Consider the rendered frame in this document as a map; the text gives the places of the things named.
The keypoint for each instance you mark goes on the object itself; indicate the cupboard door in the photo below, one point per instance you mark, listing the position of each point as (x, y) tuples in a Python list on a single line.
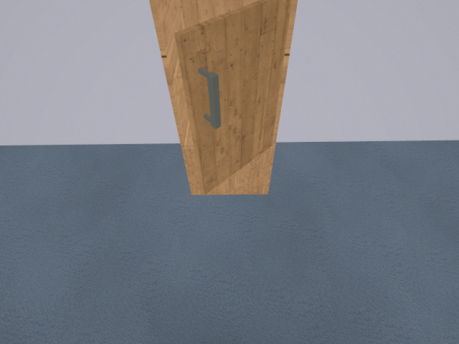
[(246, 48)]

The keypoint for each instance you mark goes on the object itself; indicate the handle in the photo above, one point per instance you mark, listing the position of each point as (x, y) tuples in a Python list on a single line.
[(214, 103)]

